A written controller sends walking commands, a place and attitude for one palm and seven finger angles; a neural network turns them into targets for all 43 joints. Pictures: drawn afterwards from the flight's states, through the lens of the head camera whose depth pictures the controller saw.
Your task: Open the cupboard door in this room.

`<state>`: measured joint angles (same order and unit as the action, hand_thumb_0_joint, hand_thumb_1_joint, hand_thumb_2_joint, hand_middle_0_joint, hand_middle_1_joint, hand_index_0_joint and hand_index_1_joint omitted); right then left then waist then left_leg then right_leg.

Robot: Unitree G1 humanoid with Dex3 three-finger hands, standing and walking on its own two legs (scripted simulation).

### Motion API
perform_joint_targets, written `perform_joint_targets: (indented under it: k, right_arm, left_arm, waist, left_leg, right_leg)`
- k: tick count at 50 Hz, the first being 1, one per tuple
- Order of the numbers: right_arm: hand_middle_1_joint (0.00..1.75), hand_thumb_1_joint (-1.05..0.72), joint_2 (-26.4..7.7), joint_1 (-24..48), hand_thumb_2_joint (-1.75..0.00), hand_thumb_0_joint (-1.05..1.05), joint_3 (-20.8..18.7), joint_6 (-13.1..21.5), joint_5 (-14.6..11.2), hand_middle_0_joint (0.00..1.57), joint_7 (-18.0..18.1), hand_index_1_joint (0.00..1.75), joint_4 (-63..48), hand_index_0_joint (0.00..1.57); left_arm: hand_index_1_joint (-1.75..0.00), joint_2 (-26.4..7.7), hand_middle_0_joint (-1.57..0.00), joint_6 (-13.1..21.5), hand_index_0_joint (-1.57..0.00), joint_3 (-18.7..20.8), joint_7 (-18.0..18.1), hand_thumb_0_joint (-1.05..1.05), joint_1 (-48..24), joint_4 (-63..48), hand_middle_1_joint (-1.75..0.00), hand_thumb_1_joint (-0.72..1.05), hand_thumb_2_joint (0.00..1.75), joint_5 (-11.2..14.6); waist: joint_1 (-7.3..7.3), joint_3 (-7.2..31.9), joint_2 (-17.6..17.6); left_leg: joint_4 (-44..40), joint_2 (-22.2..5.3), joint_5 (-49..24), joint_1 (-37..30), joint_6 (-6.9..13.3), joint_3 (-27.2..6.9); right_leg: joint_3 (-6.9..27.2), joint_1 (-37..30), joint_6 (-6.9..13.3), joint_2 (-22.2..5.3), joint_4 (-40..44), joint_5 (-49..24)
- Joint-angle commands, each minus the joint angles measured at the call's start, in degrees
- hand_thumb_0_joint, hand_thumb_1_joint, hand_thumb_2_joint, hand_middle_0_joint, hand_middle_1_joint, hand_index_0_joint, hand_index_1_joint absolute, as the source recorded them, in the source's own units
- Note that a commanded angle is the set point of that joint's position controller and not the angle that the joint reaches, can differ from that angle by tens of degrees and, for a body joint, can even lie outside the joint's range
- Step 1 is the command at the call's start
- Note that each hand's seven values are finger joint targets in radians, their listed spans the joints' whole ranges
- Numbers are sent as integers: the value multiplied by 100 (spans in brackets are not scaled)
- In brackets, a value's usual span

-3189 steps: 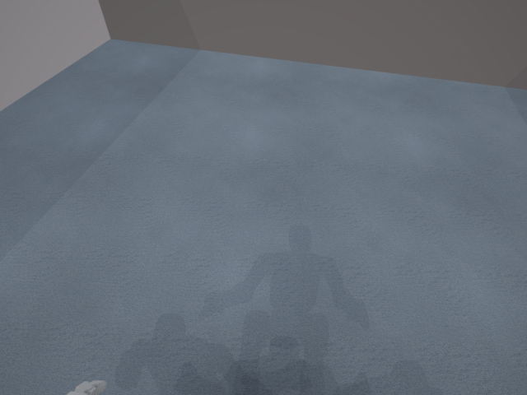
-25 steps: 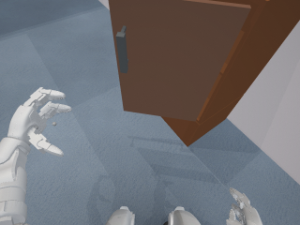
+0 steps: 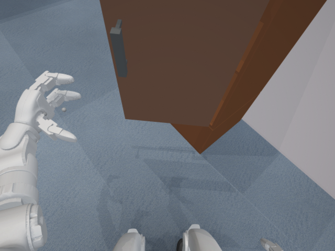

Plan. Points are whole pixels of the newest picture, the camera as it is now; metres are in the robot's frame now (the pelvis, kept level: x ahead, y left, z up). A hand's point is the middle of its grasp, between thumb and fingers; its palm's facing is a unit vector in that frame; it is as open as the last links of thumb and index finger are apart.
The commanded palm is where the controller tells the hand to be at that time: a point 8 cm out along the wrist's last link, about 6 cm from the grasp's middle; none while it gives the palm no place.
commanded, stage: move the hooked fingers beside the handle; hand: left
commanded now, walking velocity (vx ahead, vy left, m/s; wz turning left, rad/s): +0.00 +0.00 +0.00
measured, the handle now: (121, 49) +0.63 +0.14 +0.06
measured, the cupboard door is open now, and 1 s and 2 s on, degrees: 46 46 46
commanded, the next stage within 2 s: slide the fingers in behind the handle in 2.00 s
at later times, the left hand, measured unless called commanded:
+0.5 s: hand (84, 75) +0.51 +0.21 +0.07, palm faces -0.10 -1.00 -0.03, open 14.0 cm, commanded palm +0.51 +0.26 +0.06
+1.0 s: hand (95, 55) +0.60 +0.20 +0.06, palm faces -0.10 -1.00 -0.02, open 14.0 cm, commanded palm +0.59 +0.23 +0.06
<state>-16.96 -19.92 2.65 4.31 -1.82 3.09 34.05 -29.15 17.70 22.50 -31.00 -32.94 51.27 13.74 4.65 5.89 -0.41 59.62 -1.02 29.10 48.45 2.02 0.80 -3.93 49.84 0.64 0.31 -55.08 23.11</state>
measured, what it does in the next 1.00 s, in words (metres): stands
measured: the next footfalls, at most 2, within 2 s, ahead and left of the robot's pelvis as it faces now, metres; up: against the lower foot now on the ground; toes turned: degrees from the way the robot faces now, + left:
none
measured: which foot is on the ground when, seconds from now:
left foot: down 0.00-1.00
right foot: down 0.00-1.00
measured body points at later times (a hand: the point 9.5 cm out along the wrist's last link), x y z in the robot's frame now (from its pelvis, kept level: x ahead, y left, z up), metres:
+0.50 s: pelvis +0.00 +0.00 -0.01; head +0.15 +0.02 +0.41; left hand +0.51 +0.27 +0.07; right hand -0.01 -0.27 -0.12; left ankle -0.01 +0.09 -0.67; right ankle +0.03 -0.12 -0.67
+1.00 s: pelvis +0.00 +0.01 -0.03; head +0.21 +0.03 +0.37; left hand +0.60 +0.26 +0.07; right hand -0.06 -0.25 -0.11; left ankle -0.01 +0.09 -0.67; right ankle +0.03 -0.12 -0.67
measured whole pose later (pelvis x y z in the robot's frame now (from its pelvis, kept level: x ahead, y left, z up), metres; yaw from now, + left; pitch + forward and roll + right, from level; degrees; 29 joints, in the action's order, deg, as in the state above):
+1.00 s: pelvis +0.00 +0.01 -0.03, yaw -3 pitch +30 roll -5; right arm -16.3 -25.5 5.8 -4.4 2.1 0.6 33.8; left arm -47.8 15.5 26.3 -23.2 -71.3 76.8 -0.4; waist 17.0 4.5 -2.6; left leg 66.9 -2.9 31.1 66.4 2.6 0.1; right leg -4.6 66.6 0.2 2.1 -59.0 23.0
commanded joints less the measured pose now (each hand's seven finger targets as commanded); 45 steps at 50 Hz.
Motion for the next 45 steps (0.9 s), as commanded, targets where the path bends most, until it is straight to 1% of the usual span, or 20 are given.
perform_joint_targets:
  k: [1,3,6,8,10,11,13,16,18,23,26,27,28,30,34,35,38,41,42,45]
  right_arm:
    - [30,-90,-956,-639,-90,0,-413,97,42,20,33,30,-420,20]
    - [30,-90,-938,-717,-90,0,-419,27,60,20,-10,30,-389,20]
    - [30,-90,-964,-768,-90,0,-382,-89,74,20,-36,30,-381,20]
    - [30,-90,-929,-770,-90,0,-372,-171,63,20,-66,30,-393,20]
    - [30,-90,-947,-829,-90,0,-365,-243,85,20,-87,30,-401,20]
    - [30,-90,-977,-875,-90,0,-365,-278,102,20,-86,30,-429,20]
    - [30,-90,-975,-937,-90,0,-373,-337,111,20,-92,30,-386,20]
    - [30,-90,-993,-993,-90,0,-328,-389,119,20,-65,30,-313,20]
    - [30,-90,-1032,-1068,-90,0,-333,-411,137,20,-49,30,-243,20]
    - [30,-90,-1043,-1278,-90,0,-313,-476,209,20,-72,30,-111,20]
    - [30,-90,-1078,-1404,-90,0,-271,-566,223,20,-81,30,-136,20]
    - [30,-90,-1058,-1401,-90,0,-267,-591,217,20,-98,30,-129,20]
    - [30,-90,-1074,-1452,-90,0,-271,-625,233,20,-102,30,-141,20]
    - [30,-90,-1083,-1489,-90,0,-230,-680,237,20,-114,30,-176,20]
    - [30,-90,-1109,-1601,-90,0,-230,-752,288,20,-132,30,-211,20]
    - [30,-90,-1085,-1596,-90,0,-211,-752,288,20,-145,30,-183,20]
    - [30,-90,-1139,-1676,-90,0,-175,-780,300,20,-132,30,-149,20]
    - [30,-90,-1150,-1770,-90,0,-140,-767,338,20,-126,30,-109,20]
    - [30,-90,-1173,-1821,-90,0,-138,-785,361,20,-126,30,-56,20]
    - [30,-90,-1174,-1940,-90,0,-133,-840,401,20,-171,30,-57,20]
  left_arm:
    - [-120,-1637,-30,538,-30,271,206,0,-2813,-1078,-120,-50,30,-21]
    - [-120,-1612,-30,570,-30,311,324,0,-2763,-926,-120,-50,30,-86]
    - [-120,-1940,-30,552,-30,582,446,0,-2836,-372,-120,-50,30,-158]
    - [-120,-1751,-30,515,-30,366,477,0,-3025,-137,-120,-50,30,-289]
    - [-120,-1820,-30,508,-30,353,519,0,-3168,43,-120,-50,30,-396]
    - [-120,-2036,-30,558,-30,529,539,0,-3197,45,-120,-50,30,-402]
    - [-120,-2029,-30,610,-30,472,525,0,-3455,61,-120,-50,30,-444]
    - [-120,-2135,-30,674,-30,429,502,0,-4136,320,-120,-50,30,-441]
    - [-120,-2356,-30,704,-30,522,505,0,-4424,415,-120,-50,30,-524]
    - [-120,-2427,-30,702,-30,455,523,0,-4849,542,-120,-50,30,-665]
    - [-120,-2707,-30,545,-30,634,543,0,-4837,894,-120,-50,30,-692]
    - [-120,-2581,-30,498,-30,473,529,0,-4990,895,-120,-50,30,-733]
    - [-120,-2736,-30,442,-30,603,551,0,-4870,1012,-120,-50,30,-790]
    - [-120,-2852,-30,347,-30,572,625,0,-5030,1148,-120,-50,30,-897]
    - [-120,-3246,-30,434,-30,771,733,0,-5364,960,-120,-50,30,-1017]
    - [-120,-3044,-30,419,-30,567,736,0,-5560,1035,-120,-50,30,-1028]
    - [-120,-3347,-30,368,-30,684,752,0,-5875,1315,-120,-50,30,-1104]
    - [-120,-3219,-30,302,-30,448,765,0,-6369,1363,-120,-50,30,-1213]
    - [-120,-3418,-30,294,-30,521,778,0,-6478,1340,-120,-50,30,-1284]
    - [-120,-3204,-30,193,-30,414,789,0,-6199,1537,-120,-50,30,-1354]
  waist:
    - [119,2432,-888]
    - [97,2708,-813]
    - [111,2554,-499]
    - [210,2350,-545]
    - [266,2254,-541]
    - [211,2358,-552]
    - [303,2544,-615]
    - [534,2323,-457]
    - [576,2555,-636]
    - [672,3030,-1152]
    - [726,2940,-856]
    - [780,2946,-980]
    - [729,2913,-965]
    - [823,2664,-920]
    - [864,3036,-1132]
    - [999,2928,-1156]
    - [1102,2802,-1195]
    - [1279,2965,-1463]
    - [1272,3107,-1645]
    - [1254,3221,-1692]
  left_leg:
    - [-762,-27,-2693,-1638,-208,-451]
    - [-712,-49,-3094,-1761,-232,-460]
    - [-663,-22,-2796,-1223,-154,-381]
    - [-699,-16,-2521,-1056,-118,-332]
    - [-706,-19,-2374,-965,-89,-316]
    - [-671,-19,-2540,-966,-95,-354]
    - [-608,-37,-2569,-1065,-90,-330]
    - [-531,-25,-2162,-706,-33,-340]
    - [-489,-26,-2095,-762,-33,-362]
    - [-330,-56,-2593,-1175,-71,-451]
    - [-262,-61,-2687,-862,-33,-453]
    - [-262,-65,-2634,-823,-28,-425]
    - [-249,-65,-2628,-740,-19,-402]
    - [-259,-71,-2463,-503,7,-397]
    - [-131,-89,-2689,-620,9,-398]
    - [-102,-93,-2588,-542,22,-387]
    - [-63,-112,-2448,-435,26,-442]
    - [42,-120,-2589,-611,26,-527]
    - [79,-153,-2744,-756,-12,-564]
    - [102,-188,-3178,-1043,-88,-671]
  right_leg:
    - [160,-862,150,164,358,-1429]
    - [159,-947,111,157,335,-1670]
    - [200,-1194,106,177,295,-1761]
    - [214,-1089,78,157,326,-1655]
    - [227,-1030,75,165,354,-1589]
    - [223,-1083,103,188,290,-1674]
    - [256,-1007,72,185,299,-1717]
    - [297,-954,68,209,319,-1542]
    - [325,-888,60,205,306,-1462]
    - [280,-589,70,219,224,-1615]
    - [255,-742,78,254,175,-1826]
    - [285,-720,55,249,200,-1836]
    - [283,-766,62,246,204,-1862]
    - [279,-696,49,255,225,-1768]
    - [304,-698,54,266,171,-1945]
    - [307,-586,36,275,181,-1885]
    - [270,-412,36,296,165,-1691]
    - [208,-48,49,299,79,-1646]
    - [190,30,49,293,55,-1672]
    - [85,253,75,310,-13,-1755]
